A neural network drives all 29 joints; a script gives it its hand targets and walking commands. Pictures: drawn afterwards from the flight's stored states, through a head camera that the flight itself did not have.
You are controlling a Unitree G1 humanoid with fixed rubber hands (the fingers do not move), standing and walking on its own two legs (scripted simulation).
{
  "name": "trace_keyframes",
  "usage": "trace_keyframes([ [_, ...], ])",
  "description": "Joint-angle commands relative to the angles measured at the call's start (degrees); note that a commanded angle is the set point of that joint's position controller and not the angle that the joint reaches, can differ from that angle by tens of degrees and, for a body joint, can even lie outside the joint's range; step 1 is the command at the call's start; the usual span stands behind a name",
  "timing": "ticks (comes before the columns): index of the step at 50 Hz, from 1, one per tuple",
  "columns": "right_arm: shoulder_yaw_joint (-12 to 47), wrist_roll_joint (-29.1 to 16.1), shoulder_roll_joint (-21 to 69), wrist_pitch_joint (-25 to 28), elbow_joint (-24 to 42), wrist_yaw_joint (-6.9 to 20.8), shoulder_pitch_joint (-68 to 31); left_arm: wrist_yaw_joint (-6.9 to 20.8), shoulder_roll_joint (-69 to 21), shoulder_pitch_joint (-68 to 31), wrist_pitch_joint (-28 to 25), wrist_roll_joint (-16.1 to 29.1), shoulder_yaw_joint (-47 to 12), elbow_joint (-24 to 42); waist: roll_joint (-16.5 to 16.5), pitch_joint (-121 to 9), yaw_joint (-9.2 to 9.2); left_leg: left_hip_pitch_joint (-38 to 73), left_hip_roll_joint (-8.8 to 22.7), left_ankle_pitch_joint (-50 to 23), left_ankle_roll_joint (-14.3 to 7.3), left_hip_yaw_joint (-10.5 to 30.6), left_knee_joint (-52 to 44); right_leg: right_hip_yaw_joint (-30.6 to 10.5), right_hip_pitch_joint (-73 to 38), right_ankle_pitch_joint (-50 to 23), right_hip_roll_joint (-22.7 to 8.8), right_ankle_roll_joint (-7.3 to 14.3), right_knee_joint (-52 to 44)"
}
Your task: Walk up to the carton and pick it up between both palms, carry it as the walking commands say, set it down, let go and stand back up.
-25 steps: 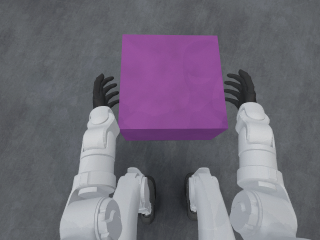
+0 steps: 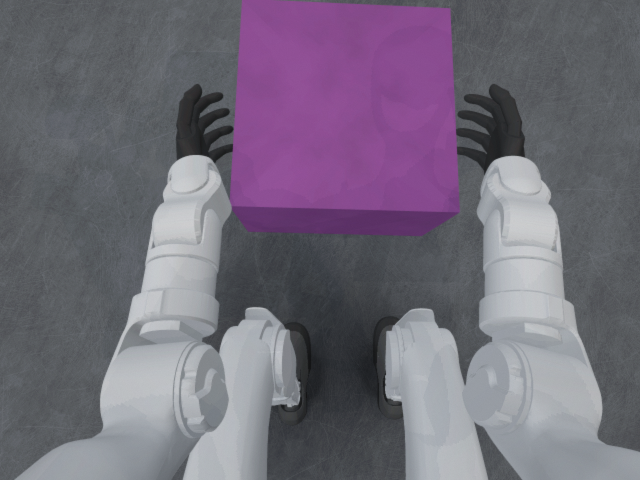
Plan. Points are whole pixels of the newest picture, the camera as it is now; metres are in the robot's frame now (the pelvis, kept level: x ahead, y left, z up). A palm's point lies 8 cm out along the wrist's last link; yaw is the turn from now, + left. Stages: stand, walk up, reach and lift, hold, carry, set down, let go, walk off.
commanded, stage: set down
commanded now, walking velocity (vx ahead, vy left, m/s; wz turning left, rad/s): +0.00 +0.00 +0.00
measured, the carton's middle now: (340, 129) +0.55 +0.00 -0.20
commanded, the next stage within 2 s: none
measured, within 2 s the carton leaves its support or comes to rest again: rests again in 1.92 s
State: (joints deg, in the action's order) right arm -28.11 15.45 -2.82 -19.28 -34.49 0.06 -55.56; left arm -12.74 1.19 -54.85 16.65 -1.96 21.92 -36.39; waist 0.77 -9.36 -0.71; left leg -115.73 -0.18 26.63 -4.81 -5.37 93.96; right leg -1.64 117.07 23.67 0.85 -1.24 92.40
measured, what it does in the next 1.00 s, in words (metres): lowers itself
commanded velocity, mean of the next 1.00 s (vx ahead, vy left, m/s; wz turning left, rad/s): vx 0.00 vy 0.00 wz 0.00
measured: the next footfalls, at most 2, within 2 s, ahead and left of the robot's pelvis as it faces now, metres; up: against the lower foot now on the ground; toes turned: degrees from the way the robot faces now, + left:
none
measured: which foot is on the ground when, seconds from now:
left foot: down 0.00-1.00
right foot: down 0.00-1.00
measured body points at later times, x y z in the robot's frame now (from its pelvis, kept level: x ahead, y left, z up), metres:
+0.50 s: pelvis +0.00 +0.00 -0.05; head +0.33 +0.00 +0.24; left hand +0.51 +0.17 -0.20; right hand +0.51 -0.18 -0.20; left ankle +0.10 +0.08 -0.48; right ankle +0.12 -0.13 -0.48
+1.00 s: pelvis -0.01 -0.01 -0.10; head +0.37 +0.00 +0.13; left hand +0.53 +0.16 -0.29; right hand +0.54 -0.19 -0.28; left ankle +0.10 +0.08 -0.48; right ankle +0.12 -0.13 -0.48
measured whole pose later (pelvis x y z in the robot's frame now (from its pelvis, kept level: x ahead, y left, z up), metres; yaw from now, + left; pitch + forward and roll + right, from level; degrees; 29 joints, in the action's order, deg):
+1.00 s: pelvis -0.01 -0.01 -0.10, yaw +1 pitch +43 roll +0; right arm -22.5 6.2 -15.5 -15.1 -44.3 -2.8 -76.4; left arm -10.4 13.5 -75.5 11.5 8.5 12.0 -46.4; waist -0.1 16.7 -0.1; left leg -127.1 -0.2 30.9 -4.8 -5.4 115.5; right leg -1.1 128.5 28.2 0.9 -1.1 114.1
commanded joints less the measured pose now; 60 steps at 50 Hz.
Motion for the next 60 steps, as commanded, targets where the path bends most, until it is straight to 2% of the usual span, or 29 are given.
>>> trace_keyframes([
  [1,29.9,-14.6,43.5,3.0,-4.3,15.0,-40.6,24.6,-40.6,-50.5,-1.8,6.9,-32.7,4.9,-0.6,-55.7,0.59,30.3,-6.6,-14.2,4.7,6.7,-3.7,3.0,-22.3,-7.9,6.0,2.4,0.7],
  [2,28.2,-13.2,42.8,3.2,-6.1,15.2,-38.4,24.4,-40.6,-51.2,-2.0,7.3,-33.2,5.6,-0.5,-54.0,2.82,30.1,-6.4,-15.2,5.0,8.3,-3.5,3.8,-19.1,-8.6,6.0,2.5,1.6],
  [6,30.6,-15.1,42.7,3.4,-3.9,15.2,-40.3,23.8,-39.6,-51.1,-2.5,7.9,-32.7,5.8,-1.3,-58.4,1.03,32.0,-6.1,-19.3,4.7,7.7,-1.4,3.5,-20.9,-10.8,5.8,2.2,3.4],
  [8,29.8,-15.2,41.5,4.2,-3.8,15.0,-40.4,23.3,-40.0,-52.8,-2.9,9.0,-34.2,7.1,0.7,-56.6,2.46,32.3,-6.2,-20.3,5.2,8.2,-0.3,3.7,-17.0,-10.4,5.7,2.6,4.2],
  [9,30.0,-15.9,41.2,4.4,-2.7,15.1,-40.9,23.0,-38.9,-52.3,-3.2,8.3,-33.7,7.5,0.6,-56.3,0.46,33.2,-5.8,-21.6,5.0,8.2,-0.3,3.6,-16.1,-10.8,5.9,2.4,4.8],
  [13,31.2,-16.2,40.2,4.8,-0.4,14.2,-45.1,22.9,-37.6,-51.7,-3.4,8.4,-32.0,4.1,-3.4,-57.0,0.89,27.8,-6.1,-17.9,4.4,7.5,1.6,3.9,-20.1,-10.8,5.2,1.8,6.7],
  [15,31.6,-16.8,39.9,5.1,-0.8,14.1,-45.7,22.7,-37.5,-52.7,-3.9,8.2,-33.0,5.9,-1.5,-56.5,-0.53,27.4,-6.2,-20.2,4.7,6.9,2.3,3.6,-18.6,-11.7,5.2,1.9,7.0],
  [16,32.0,-17.2,39.0,5.4,-0.4,13.9,-46.0,22.6,-36.8,-53.0,-4.0,8.8,-33.6,5.1,-2.8,-56.8,0.69,27.3,-6.1,-19.7,4.5,7.1,3.3,3.7,-18.9,-11.6,5.2,1.7,7.4],
  [19,32.4,-16.6,37.8,5.1,-2.2,13.0,-46.0,22.7,-34.7,-52.6,-4.2,9.5,-32.3,2.2,-4.7,-56.1,0.66,23.4,-6.1,-16.9,4.5,6.1,5.0,3.8,-21.7,-11.1,4.6,1.7,8.8],
  [20,31.5,-16.8,37.9,5.3,-2.9,12.9,-45.4,22.5,-34.5,-55.2,-4.6,10.3,-33.8,4.6,-3.5,-56.4,1.75,25.3,-5.9,-17.6,4.6,6.6,4.6,4.2,-20.3,-11.3,4.8,1.9,9.4],
  [21,32.0,-17.6,37.8,5.6,-3.1,12.9,-44.6,22.1,-33.2,-56.2,-4.9,10.4,-34.3,6.4,-2.1,-56.9,0.64,26.6,-5.8,-19.0,4.7,6.6,5.4,3.6,-19.6,-11.8,4.9,2.1,9.8],
  [22,31.2,-17.4,37.8,5.6,-4.4,12.8,-44.3,22.0,-34.2,-55.8,-4.8,10.2,-34.7,5.1,-0.1,-55.0,1.44,26.9,-5.9,-18.0,4.8,6.8,5.0,3.9,-17.3,-10.4,4.8,2.4,10.1],
  [24,33.2,-18.5,37.8,5.7,-2.4,12.5,-46.5,21.5,-32.5,-57.6,-5.6,11.3,-34.7,7.5,-2.5,-58.6,0.23,27.1,-6.1,-19.1,4.5,6.4,6.7,3.7,-20.6,-12.1,4.7,2.2,11.5],
  [25,33.3,-18.6,36.5,6.1,-1.3,12.1,-47.6,21.5,-32.5,-58.1,-5.7,12.1,-35.2,7.4,-3.3,-57.5,1.46,26.2,-5.8,-19.6,4.6,6.6,7.2,4.0,-20.2,-12.7,4.6,2.1,12.1],
  [26,32.7,-18.7,35.3,6.1,-2.5,12.1,-48.6,21.6,-32.3,-56.7,-5.2,11.4,-34.8,5.0,-0.7,-57.4,0.94,27.2,-6.0,-18.8,4.6,6.4,7.2,3.8,-19.8,-11.6,4.3,2.3,12.5],
  [29,32.0,-17.6,34.2,6.4,-3.8,11.7,-49.4,21.6,-31.9,-58.1,-5.5,11.5,-34.2,3.4,-2.6,-51.5,1.95,22.8,-5.8,-16.9,4.8,6.8,8.3,3.8,-18.1,-10.6,4.1,2.2,13.4],
  [30,32.6,-18.4,34.5,6.4,-4.2,11.7,-48.3,21.3,-30.4,-58.4,-5.8,11.8,-34.5,4.1,-1.2,-53.8,1.11,25.2,-5.5,-17.4,4.9,6.2,9.0,3.3,-18.8,-10.8,3.9,2.2,13.8],
  [31,32.2,-17.8,32.7,6.5,-5.4,11.5,-48.8,21.1,-30.1,-58.0,-6.0,11.8,-33.5,2.5,-2.7,-51.5,1.20,24.3,-5.8,-16.5,5.1,7.0,9.3,3.7,-17.3,-9.2,4.1,2.2,14.1],
  [32,32.6,-18.6,34.2,7.2,-3.4,11.3,-49.0,20.7,-30.5,-59.9,-6.6,12.6,-35.0,5.6,-2.3,-53.9,1.64,26.1,-5.7,-19.2,4.9,7.1,9.7,3.6,-18.2,-11.8,4.3,2.2,14.9],
  [33,32.9,-19.4,33.1,7.2,-3.8,11.3,-49.8,20.5,-29.6,-58.8,-6.5,12.3,-34.3,3.3,-1.0,-54.2,0.26,28.1,-5.4,-19.6,4.9,7.0,10.3,3.2,-18.3,-11.4,4.2,2.3,15.3],
  [36,32.5,-18.5,31.0,7.2,-6.9,11.3,-50.1,20.4,-29.2,-56.6,-6.3,11.5,-32.5,-0.8,-3.6,-50.0,1.05,23.6,-5.8,-16.1,4.9,6.5,11.2,3.9,-18.4,-9.5,3.7,2.0,16.1],
  [37,33.2,-19.2,32.4,7.4,-6.1,11.2,-51.0,20.2,-28.3,-58.5,-6.9,11.8,-32.9,1.4,-3.0,-50.7,0.06,24.5,-5.6,-19.1,4.6,6.7,11.9,3.2,-18.4,-11.9,3.7,2.1,17.3],
  [39,32.5,-20.0,31.4,7.4,-7.6,10.9,-50.1,19.9,-27.1,-63.5,-7.4,13.4,-34.2,4.9,-1.6,-51.6,1.23,27.4,-5.4,-19.7,4.9,6.7,13.3,2.9,-17.8,-11.5,3.8,2.3,17.4],
  [46,35.1,-22.9,26.4,9.1,-4.2,9.4,-55.7,18.2,-25.3,-64.7,-7.8,16.1,-36.2,3.8,-1.2,-57.2,1.77,34.4,-4.8,-24.7,5.4,7.5,17.5,3.3,-20.2,-13.9,3.4,2.0,20.9],
  [51,31.8,-24.1,28.9,8.1,-12.0,10.1,-52.9,18.1,-19.6,-70.0,-8.7,15.9,-34.5,4.9,-1.4,-52.0,0.07,31.4,-4.0,-19.7,4.5,6.5,18.5,2.5,-21.0,-12.4,3.3,2.3,22.7],
  [55,32.3,-25.2,26.2,8.5,-10.3,10.2,-56.8,17.9,-21.2,-69.7,-8.6,18.1,-33.7,3.7,-0.9,-57.3,1.21,37.7,-3.9,-24.0,4.4,7.6,21.2,3.3,-20.9,-12.8,2.9,2.6,25.1],
  [57,31.4,-25.7,25.8,8.6,-10.5,10.4,-58.3,18.1,-19.7,-72.1,-8.6,18.6,-34.0,4.3,-0.5,-54.9,0.38,36.2,-3.9,-22.4,4.3,6.7,21.5,2.8,-20.8,-12.2,2.6,2.7,25.4],
  [59,30.3,-24.0,25.6,8.2,-13.6,10.7,-55.8,19.1,-20.4,-70.3,-7.9,18.3,-33.3,0.2,0.1,-49.7,2.66,32.6,-3.7,-19.6,4.4,6.9,22.5,2.7,-20.5,-11.3,2.4,2.9,25.6],
  [60,29.5,-23.9,25.8,7.7,-16.2,11.3,-54.6,19.5,-20.1,-69.7,-7.8,17.7,-32.7,-1.3,0.3,-45.2,1.84,31.0,-3.6,-17.9,4.5,6.9,22.0,3.1,-17.6,-8.9,2.4,2.8,26.0],
])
